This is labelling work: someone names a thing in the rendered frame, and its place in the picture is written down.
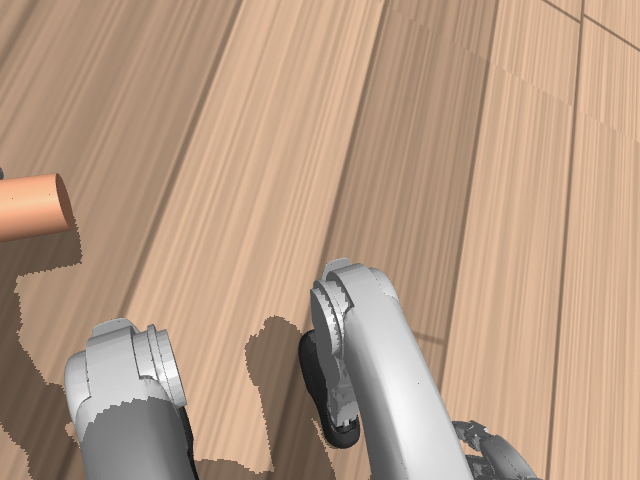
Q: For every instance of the right robot foot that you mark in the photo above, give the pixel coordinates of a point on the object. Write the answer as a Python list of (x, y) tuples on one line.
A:
[(340, 437)]

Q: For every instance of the left robot foot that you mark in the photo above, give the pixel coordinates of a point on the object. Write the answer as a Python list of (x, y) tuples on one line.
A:
[(189, 437)]

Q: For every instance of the right robot hand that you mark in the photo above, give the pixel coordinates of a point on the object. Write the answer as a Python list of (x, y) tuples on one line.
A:
[(500, 460)]

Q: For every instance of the bottle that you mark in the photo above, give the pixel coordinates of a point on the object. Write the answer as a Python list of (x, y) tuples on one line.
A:
[(34, 206)]

